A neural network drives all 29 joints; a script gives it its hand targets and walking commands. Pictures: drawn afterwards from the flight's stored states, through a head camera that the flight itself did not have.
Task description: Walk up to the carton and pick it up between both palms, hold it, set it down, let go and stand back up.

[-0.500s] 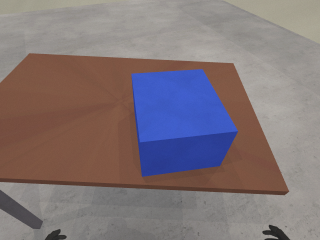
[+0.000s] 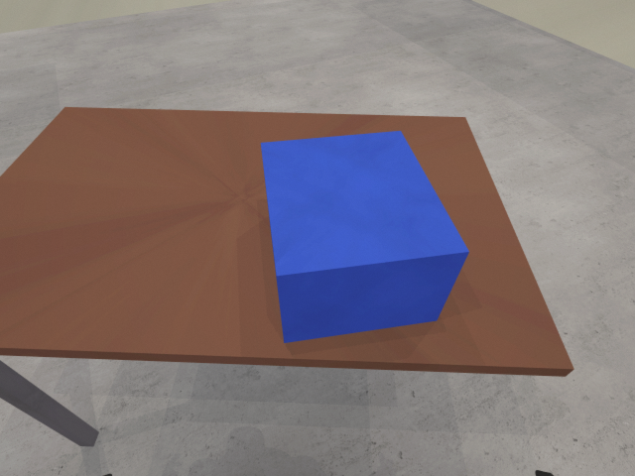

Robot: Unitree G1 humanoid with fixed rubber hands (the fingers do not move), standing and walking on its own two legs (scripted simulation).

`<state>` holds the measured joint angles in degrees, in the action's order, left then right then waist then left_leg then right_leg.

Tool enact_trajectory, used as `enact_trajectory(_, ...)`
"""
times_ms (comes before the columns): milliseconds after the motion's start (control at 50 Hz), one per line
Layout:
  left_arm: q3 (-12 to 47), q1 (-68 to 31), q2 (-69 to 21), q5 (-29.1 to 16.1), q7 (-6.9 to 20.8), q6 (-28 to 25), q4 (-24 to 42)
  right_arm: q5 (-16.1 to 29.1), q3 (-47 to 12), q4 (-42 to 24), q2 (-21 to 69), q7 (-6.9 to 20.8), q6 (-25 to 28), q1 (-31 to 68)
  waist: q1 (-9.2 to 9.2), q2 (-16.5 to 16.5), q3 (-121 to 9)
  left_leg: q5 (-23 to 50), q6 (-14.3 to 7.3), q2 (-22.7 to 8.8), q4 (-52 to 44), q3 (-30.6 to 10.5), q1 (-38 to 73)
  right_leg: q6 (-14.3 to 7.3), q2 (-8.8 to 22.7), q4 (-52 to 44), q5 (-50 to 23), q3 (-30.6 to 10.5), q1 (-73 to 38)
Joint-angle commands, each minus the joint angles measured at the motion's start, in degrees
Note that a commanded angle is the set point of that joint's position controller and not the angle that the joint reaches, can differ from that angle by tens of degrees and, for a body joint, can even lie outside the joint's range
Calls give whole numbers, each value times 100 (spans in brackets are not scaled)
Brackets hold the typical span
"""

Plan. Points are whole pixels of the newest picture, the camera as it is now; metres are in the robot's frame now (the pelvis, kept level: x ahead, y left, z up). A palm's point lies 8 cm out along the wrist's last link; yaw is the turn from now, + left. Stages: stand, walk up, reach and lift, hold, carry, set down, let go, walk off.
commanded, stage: stand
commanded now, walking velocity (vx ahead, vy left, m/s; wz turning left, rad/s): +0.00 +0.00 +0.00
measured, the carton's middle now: (346, 229) +0.49 -0.04 +0.01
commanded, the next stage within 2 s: none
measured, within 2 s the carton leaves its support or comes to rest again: neither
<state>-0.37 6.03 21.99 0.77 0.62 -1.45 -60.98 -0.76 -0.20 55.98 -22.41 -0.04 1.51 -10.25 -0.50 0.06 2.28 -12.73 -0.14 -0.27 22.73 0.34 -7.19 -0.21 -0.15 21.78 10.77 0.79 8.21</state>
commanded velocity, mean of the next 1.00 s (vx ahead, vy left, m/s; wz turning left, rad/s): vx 0.00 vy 0.00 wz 0.00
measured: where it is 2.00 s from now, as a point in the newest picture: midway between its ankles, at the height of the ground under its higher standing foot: outside the picture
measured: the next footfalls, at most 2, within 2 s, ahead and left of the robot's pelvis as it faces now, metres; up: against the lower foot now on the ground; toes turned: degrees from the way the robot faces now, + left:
none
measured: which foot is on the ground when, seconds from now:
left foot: down 0.00-1.00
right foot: down 0.00-1.00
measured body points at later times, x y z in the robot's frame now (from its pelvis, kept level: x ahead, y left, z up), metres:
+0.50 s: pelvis +0.00 +0.00 +0.00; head +0.00 +0.00 +0.45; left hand +0.08 +0.31 -0.12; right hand +0.08 -0.31 -0.12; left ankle +0.00 +0.12 -0.74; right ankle +0.01 -0.12 -0.74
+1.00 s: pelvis +0.00 +0.00 +0.00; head +0.01 +0.00 +0.45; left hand +0.09 +0.32 -0.12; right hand +0.09 -0.31 -0.12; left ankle +0.00 +0.12 -0.74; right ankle +0.01 -0.12 -0.74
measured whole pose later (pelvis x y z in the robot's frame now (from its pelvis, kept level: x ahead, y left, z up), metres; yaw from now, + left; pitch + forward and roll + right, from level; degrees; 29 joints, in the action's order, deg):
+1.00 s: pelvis +0.00 +0.00 +0.00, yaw +1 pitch -2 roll +0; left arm 0.0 5.0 22.1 0.5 0.5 -1.3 -64.4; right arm -0.3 -0.4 61.1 -22.5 -0.1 1.2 -7.3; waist -0.5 0.1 2.5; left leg -11.1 -0.2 0.0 19.9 -0.3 -6.7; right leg 0.0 0.1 18.9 9.3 0.9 7.4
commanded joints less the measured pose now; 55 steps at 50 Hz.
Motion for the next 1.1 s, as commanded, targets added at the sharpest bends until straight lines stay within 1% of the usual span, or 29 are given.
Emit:
enact_trajectory(0, -167, -296, 1055, 5, -35, -67, 190, 3, 220, -206, -1105, -42, 73, 185, 0, -54, -183, 569, -226, -648, -508, -584, -223, -220, 664, -472, -397, -656, -72)
enact_trajectory(40, -175, -285, 1068, -14, -32, -68, 160, 15, 220, -157, -1113, -45, 66, 176, -7, 30, -208, 592, -226, -655, -514, -590, -258, -218, 682, -484, -418, -674, -119)
enact_trajectory(60, -165, -274, 1078, -12, -30, -63, 132, 21, 220, -140, -1104, -46, 66, 197, -1, -36, -208, 563, -227, -655, -542, -601, -246, -224, 671, -484, -395, -669, -107)
enact_trajectory(80, -168, -258, 1064, -18, -32, -67, 123, 13, 210, -116, -1114, -45, 69, 214, -19, -22, -183, 530, -226, -665, -551, -610, -266, -218, 674, -493, -369, -657, -116)
enact_trajectory(120, -165, -287, 1042, -9, -28, -61, 91, 21, 210, -84, -1127, -44, 71, 223, -12, 63, -209, 488, -218, -658, -561, -589, -244, -219, 691, -518, -377, -681, -109)
enact_trajectory(140, -159, -314, 1058, -2, -33, -58, 76, 15, 203, -68, -1112, -43, 72, 239, 11, 47, -160, 491, -218, -653, -574, -598, -260, -217, 689, -512, -394, -663, -102)
enact_trajectory(160, -169, -290, 1097, -16, -33, -61, 73, 19, 198, -41, -1126, -42, 62, 229, -10, 39, -176, 514, -210, -654, -572, -594, -237, -216, 677, -533, -374, -666, -92)
enact_trajectory(220, -164, -304, 1094, -8, -32, -58, 31, 26, 203, -10, -1117, -47, 60, 245, 9, 49, -134, 486, -218, -667, -596, -614, -285, -218, 689, -543, -356, -665, -95)
enact_trajectory(240, -164, -282, 1088, -12, -32, -54, 32, 31, 203, 15, -1122, -38, 58, 257, -7, -2, -176, 443, -207, -664, -592, -626, -255, -217, 676, -566, -316, -654, -117)
enact_trajectory(300, -158, -322, 1074, -11, -28, -60, -2, 21, 198, 37, -1122, -44, 59, 289, 11, 44, -180, 381, -206, -659, -609, -614, -242, -221, 693, -611, -272, -683, -89)
enact_trajectory(400, -154, -308, 1074, -16, -34, -59, -24, 27, 193, 93, -1133, -37, 60, 319, 1, 8, -202, 482, -203, -670, -637, -638, -214, -210, 699, -589, -373, -651, -129)
enact_trajectory(440, -145, -301, 1063, -19, -32, -54, -37, 32, 197, 113, -1149, -35, 60, 317, 0, 65, -236, 514, -189, -678, -629, -626, -221, -215, 709, -576, -411, -657, -156)
enact_trajectory(580, -143, -280, 1096, -29, -38, -50, -83, 39, 185, 191, -1160, -46, 49, 316, 0, -11, -226, 587, -200, -688, -657, -660, -174, -214, 712, -589, -462, -652, -138)
enact_trajectory(600, -129, -279, 1065, -21, -35, -46, -90, 40, 188, 188, -1149, -52, 55, 359, 4, 49, -223, 579, -194, -691, -670, -652, -193, -205, 709, -595, -501, -639, -149)
enact_trajectory(680, -125, -307, 1061, -18, -45, -41, -80, 39, 179, 203, -1131, -44, 53, 378, -4, 32, -214, 576, -184, -679, -679, -651, -200, -206, 726, -599, -463, -638, -163)
enact_trajectory(760, -135, -287, 1068, -19, -36, -53, -96, 43, 174, 245, -1117, -52, 44, 365, -6, 3, -266, 691, -184, -686, -670, -634, -148, -195, 728, -590, -573, -635, -191)
enact_trajectory(820, -134, -270, 1093, -24, -45, -55, -104, 43, 181, 240, -1131, -48, 44, 405, -5, 57, -268, 748, -176, -687, -647, -632, -123, -199, 746, -611, -628, -645, -198)
enact_trajectory(860, -136, -312, 1097, -12, -49, -47, -100, 54, 191, 260, -1145, -50, 41, 378, 16, -42, -288, 757, -169, -691, -661, -638, -92, -204, 742, -614, -669, -637, -202)
enact_trajectory(920, -130, -295, 1073, -36, -54, -53, -91, 38, 186, 272, -1127, -49, 42, 416, 2, 15, -295, 746, -175, -692, -658, -644, -110, -204, 743, -625, -645, -639, -215)
enact_trajectory(960, -140, -292, 1097, -27, -55, -49, -110, 49, 185, 279, -1122, -51, 31, 401, 23, 38, -303, 810, -174, -691, -667, -643, -87, -198, 742, -600, -663, -621, -228)
enact_trajectory(1020, -137, -298, 1069, -22, -57, -43, -107, 49, 186, 287, -1137, -53, 35, 410, 16, -7, -319, 823, -161, -696, -672, -633, -81, -188, 741, -609, -758, -607, -259)
enact_trajectory(1080, -143, -316, 1080, -30, -65, -43, -106, 35, 191, 296, -1129, -49, 35, 422, 18, 47, -293, 847, -158, -686, -684, -631, -91, -184, 754, -600, -746, -613, -261)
